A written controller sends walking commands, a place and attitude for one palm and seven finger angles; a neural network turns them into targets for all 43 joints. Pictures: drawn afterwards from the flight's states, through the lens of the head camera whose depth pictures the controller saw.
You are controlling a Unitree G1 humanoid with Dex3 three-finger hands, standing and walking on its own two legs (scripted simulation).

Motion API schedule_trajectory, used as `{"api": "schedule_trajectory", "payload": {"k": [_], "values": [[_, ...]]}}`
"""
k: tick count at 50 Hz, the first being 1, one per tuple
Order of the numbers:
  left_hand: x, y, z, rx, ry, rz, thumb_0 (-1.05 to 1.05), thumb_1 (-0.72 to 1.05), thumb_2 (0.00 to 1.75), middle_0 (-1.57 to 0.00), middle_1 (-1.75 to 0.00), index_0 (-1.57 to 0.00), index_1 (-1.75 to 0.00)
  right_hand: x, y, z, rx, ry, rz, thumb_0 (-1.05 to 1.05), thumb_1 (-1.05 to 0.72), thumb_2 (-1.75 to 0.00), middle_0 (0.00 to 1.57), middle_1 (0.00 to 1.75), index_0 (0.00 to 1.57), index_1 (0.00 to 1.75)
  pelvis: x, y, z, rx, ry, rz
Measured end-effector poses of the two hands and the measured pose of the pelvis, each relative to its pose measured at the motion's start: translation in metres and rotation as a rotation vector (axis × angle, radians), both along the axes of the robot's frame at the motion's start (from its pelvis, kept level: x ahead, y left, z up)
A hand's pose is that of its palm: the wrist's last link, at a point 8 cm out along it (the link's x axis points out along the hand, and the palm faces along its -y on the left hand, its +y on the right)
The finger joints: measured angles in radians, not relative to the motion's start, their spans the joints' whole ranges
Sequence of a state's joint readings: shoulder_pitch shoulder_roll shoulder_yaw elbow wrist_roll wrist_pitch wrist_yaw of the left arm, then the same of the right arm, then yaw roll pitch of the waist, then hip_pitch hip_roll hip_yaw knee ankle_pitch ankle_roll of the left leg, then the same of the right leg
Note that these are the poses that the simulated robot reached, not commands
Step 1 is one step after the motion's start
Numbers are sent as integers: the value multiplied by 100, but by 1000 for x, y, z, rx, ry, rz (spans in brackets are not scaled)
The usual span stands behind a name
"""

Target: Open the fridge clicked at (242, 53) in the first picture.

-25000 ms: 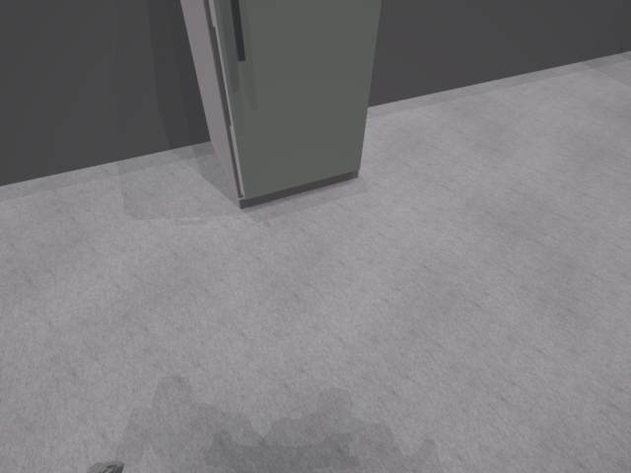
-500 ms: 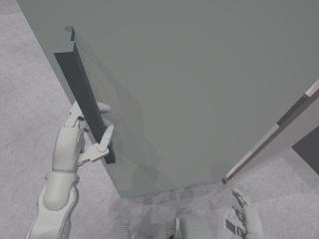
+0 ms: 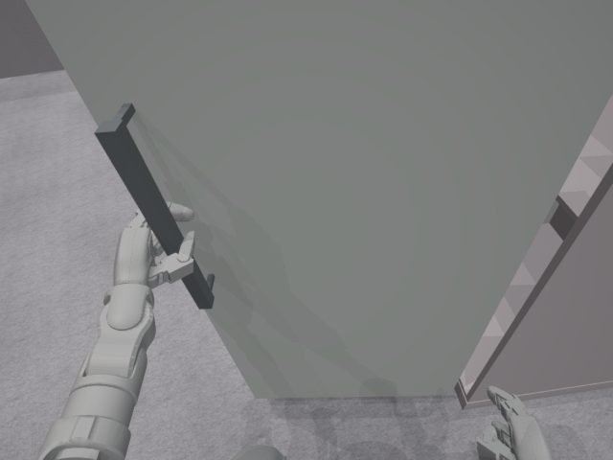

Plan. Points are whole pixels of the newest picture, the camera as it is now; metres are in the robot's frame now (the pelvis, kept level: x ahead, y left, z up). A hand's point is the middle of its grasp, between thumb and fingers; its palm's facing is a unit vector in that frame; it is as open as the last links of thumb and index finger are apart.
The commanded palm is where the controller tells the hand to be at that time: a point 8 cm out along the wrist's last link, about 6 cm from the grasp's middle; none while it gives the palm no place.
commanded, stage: stop walking and hold the door back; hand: left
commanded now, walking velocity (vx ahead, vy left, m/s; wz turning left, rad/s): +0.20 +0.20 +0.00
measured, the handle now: (174, 225) +0.39 +0.21 +0.12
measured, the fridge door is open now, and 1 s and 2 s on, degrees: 83 73 74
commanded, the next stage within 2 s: loosen the grip on the handle in 1.40 s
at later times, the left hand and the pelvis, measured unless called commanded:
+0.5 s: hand (192, 221) +0.40 +0.19 +0.11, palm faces +0.17 -0.97 -0.19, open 5.8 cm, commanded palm +0.38 +0.25 +0.09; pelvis -0.08 +0.01 -0.01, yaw -5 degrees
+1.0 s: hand (195, 213) +0.43 +0.20 +0.10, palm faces +0.18 -0.96 -0.19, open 5.8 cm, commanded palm +0.38 +0.26 +0.09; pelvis -0.02 +0.00 -0.02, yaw -8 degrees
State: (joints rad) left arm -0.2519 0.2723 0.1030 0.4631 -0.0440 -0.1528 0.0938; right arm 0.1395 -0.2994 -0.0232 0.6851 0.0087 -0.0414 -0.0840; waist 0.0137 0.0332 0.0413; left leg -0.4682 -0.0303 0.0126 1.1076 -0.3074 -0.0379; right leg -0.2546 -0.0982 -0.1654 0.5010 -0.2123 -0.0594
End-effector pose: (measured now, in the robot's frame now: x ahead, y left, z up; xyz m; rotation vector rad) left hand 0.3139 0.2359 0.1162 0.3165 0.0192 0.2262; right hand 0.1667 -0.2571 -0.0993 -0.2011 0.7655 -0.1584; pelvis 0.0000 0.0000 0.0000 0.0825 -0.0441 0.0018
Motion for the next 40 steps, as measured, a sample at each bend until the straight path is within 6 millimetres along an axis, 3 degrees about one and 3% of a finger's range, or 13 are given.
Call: {"api": "schedule_trajectory", "payload": {"k": [6,13,19,22,27,30,33,36,40], "values": [[11,0,3,-28,30,27,-5,61,82,-45,-140,-42,-140,-41,-22,3,-26,52,-1,1,-91,-90,20,30,20,30,-28,-12,4,13,23,9],[29,2,6,-41,47,23,-2,62,80,-45,-140,-44,-140,-123,-35,-3,-52,183,-75,1,-91,-90,20,30,20,30,-53,-12,7,15,48,-12],[45,4,5,-75,41,-3,0,63,80,-45,-140,-44,-140,-198,-31,-2,-76,288,-163,1,-91,-90,20,30,20,30,-68,-3,5,-4,52,-59],[54,5,4,-93,19,-34,1,64,80,-45,-140,-43,-140,-231,-27,-6,-106,308,-203,1,-91,-90,20,30,20,30,-75,6,-6,-56,57,-87],[63,5,4,-137,31,-40,1,67,80,-45,-140,-42,-140,-274,-10,-13,-61,444,-282,1,-91,-90,20,30,20,30,-72,4,-5,-75,49,-81],[68,5,5,-122,53,-42,0,67,79,-45,-140,-41,-140,-281,-1,-17,-34,521,-282,1,-91,-90,20,30,20,30,-62,-1,-3,-96,65,-83],[74,5,5,-88,42,-38,-1,65,79,-45,-140,-41,-140,-272,-1,-27,-6,529,-269,1,-90,-90,20,30,20,30,-54,-12,-9,-102,73,-94],[77,5,2,-63,6,-17,-3,64,79,-45,-140,-41,-140,-250,-13,-42,10,483,-279,1,-90,-90,20,30,20,30,-52,-19,-20,-111,66,-96],[79,4,-2,-87,6,6,-4,65,78,-44,-139,-42,-140,-205,-27,-35,-12,359,-279,1,-90,-90,20,30,20,30,-50,-17,-16,-103,34,-105]]}}
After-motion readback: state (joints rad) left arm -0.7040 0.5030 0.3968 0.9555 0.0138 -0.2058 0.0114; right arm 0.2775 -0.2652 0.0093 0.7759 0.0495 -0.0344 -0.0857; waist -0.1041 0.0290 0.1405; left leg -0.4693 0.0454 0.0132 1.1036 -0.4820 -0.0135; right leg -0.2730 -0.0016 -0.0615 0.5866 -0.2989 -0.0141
